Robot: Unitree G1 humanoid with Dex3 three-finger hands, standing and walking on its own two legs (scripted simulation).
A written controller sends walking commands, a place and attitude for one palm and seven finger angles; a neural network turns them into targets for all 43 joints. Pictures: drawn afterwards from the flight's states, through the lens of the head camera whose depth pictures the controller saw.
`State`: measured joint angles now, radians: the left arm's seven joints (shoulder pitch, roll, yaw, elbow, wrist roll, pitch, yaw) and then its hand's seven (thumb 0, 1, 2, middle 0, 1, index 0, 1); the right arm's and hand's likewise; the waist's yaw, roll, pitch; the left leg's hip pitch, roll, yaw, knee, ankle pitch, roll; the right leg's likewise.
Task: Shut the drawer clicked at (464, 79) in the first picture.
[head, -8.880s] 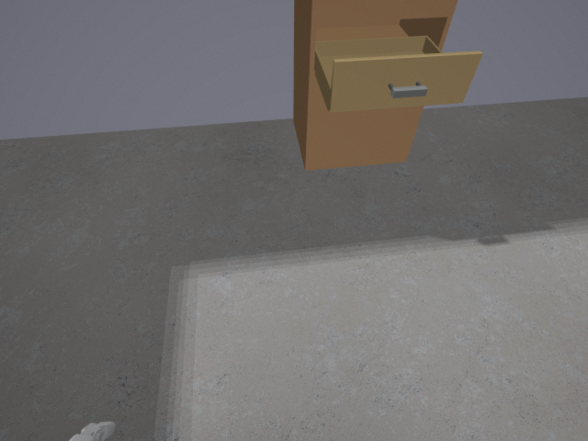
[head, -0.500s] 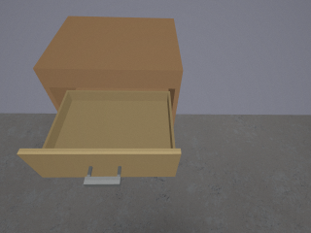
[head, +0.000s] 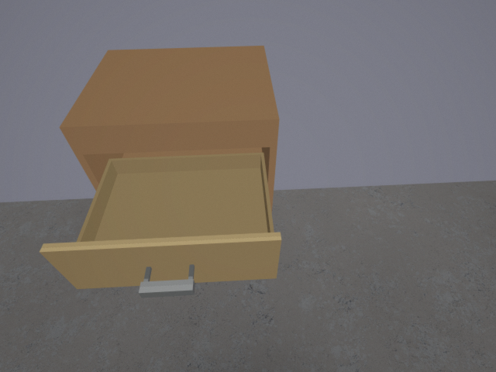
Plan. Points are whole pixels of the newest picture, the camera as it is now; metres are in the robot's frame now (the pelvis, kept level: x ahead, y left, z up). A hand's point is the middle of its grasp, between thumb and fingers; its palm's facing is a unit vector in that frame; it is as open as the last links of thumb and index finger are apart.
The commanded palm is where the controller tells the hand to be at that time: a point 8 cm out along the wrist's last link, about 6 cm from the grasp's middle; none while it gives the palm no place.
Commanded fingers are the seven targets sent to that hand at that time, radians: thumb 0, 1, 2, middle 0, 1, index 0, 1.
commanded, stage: come to a stop and stand still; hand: left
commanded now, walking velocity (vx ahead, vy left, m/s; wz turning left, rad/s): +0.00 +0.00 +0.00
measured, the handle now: (168, 279) +0.34 +0.20 -0.15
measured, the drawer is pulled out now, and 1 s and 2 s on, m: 0.30 0.30 0.30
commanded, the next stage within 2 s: look again from close up in 0.20 s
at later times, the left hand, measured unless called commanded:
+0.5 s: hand out of the picture -0.01 +0.16 -0.18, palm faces +0.01 -0.98 -0.17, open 7.4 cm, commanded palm none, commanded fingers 0.00 0.90 0.90 -0.20 -0.30 -0.20 -0.30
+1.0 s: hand out of the picture +0.00 +0.21 -0.18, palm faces +0.01 -0.98 -0.18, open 7.4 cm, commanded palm none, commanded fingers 0.00 0.90 0.90 -0.20 -0.30 -0.20 -0.30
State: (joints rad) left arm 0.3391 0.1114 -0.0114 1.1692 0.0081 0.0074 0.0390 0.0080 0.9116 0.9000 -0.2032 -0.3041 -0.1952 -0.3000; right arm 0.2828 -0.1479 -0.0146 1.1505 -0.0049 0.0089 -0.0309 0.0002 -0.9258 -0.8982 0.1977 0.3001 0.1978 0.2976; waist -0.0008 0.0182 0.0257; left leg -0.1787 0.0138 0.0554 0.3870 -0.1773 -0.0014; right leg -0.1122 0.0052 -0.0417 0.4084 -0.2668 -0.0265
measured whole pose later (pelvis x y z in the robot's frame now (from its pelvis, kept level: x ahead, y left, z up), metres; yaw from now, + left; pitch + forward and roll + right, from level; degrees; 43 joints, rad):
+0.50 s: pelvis +0.00 +0.00 -0.01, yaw +0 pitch -2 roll -1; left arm 0.33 0.11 -0.02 1.11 0.01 -0.02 0.05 0.01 0.91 0.90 -0.20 -0.30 -0.20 -0.30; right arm 0.32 -0.12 0.00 1.09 -0.02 -0.01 -0.03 0.00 -0.91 -0.90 0.20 0.30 0.20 0.30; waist -0.03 0.02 0.02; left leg -0.27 0.03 0.02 0.55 -0.26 -0.01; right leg -0.18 0.02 -0.04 0.52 -0.32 -0.03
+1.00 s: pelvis +0.00 +0.04 +0.00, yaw +1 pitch -1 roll +0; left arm 0.32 0.19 -0.02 1.04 0.02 0.00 0.03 0.01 0.91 0.90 -0.20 -0.30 -0.19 -0.30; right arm 0.26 -0.16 0.00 1.07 -0.01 -0.01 -0.01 0.00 -0.92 -0.90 0.20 0.30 0.20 0.30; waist 0.00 -0.04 0.02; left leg -0.24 -0.04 0.03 0.46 -0.22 0.05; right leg -0.16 -0.04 -0.04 0.47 -0.30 0.01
